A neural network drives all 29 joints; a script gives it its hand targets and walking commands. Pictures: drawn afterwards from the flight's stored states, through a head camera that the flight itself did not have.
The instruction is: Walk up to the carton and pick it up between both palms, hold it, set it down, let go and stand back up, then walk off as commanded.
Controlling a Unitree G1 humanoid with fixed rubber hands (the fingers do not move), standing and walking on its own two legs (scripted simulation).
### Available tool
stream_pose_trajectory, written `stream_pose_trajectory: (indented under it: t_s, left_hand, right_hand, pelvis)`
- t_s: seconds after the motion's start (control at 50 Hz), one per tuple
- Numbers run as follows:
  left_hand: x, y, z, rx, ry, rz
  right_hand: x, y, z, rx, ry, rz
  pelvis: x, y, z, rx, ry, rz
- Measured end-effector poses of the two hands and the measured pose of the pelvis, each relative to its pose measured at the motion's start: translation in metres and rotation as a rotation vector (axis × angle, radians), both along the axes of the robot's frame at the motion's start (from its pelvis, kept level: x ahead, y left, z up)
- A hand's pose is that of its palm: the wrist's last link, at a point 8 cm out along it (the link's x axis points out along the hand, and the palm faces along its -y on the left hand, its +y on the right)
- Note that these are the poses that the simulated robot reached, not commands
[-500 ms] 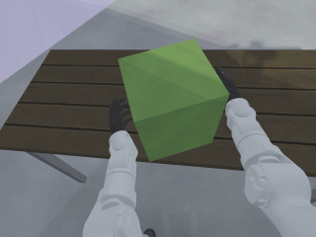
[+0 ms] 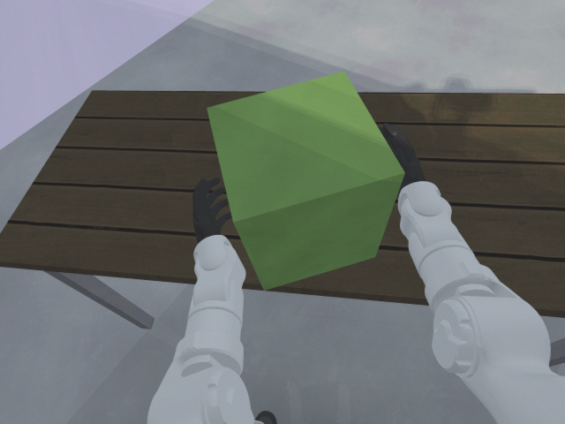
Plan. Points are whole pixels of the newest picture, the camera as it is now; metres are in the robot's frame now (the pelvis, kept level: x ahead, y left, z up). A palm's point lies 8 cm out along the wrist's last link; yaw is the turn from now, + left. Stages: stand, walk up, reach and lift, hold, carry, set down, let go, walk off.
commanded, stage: reach and lift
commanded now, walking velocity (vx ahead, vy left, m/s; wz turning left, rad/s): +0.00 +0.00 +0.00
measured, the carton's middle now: (300, 190) +0.46 +0.06 +0.01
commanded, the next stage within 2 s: none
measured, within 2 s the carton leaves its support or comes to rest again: leaves its support in 0.04 s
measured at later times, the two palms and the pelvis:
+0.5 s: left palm (198, 240) +0.34 +0.19 +0.05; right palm (408, 181) +0.43 -0.09 +0.09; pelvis -0.02 +0.00 +0.00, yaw +0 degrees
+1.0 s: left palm (165, 226) +0.33 +0.22 +0.10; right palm (394, 165) +0.41 -0.07 +0.14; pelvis -0.01 +0.01 +0.01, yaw +0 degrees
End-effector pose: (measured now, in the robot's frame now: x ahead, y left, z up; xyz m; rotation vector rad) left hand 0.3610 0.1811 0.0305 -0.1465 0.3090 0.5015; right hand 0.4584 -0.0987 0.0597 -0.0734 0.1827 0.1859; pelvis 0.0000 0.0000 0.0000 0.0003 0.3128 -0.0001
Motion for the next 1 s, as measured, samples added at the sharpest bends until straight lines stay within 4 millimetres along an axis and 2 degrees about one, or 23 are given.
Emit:
stream_pose_trajectory:
  t_s: [0.28,0.58,0.82,1.0]
  left_hand:
    - [-0.016,0.006,0.006,0.025,0.003,-0.012]
    - [-0.026,0.007,0.028,0.027,0.007,-0.036]
    - [-0.028,0.023,0.045,0.027,0.014,-0.053]
    - [-0.029,0.036,0.066,0.044,0.017,-0.076]
  right_hand:
    - [-0.019,0.006,0.008,-0.007,-0.019,-0.007]
    - [-0.034,0.006,0.034,-0.021,-0.024,-0.023]
    - [-0.04,0.021,0.054,-0.029,-0.015,-0.036]
    - [-0.046,0.033,0.076,-0.042,-0.017,-0.047]
  pelvis:
    - [-0.014,0.001,0.0,-0.001,-0.024,-0.001]
    - [-0.021,0.002,0.001,-0.003,-0.086,-0.002]
    - [-0.019,0.007,0.005,-0.01,-0.145,0.0]
    - [-0.014,0.013,0.008,-0.018,-0.207,0.004]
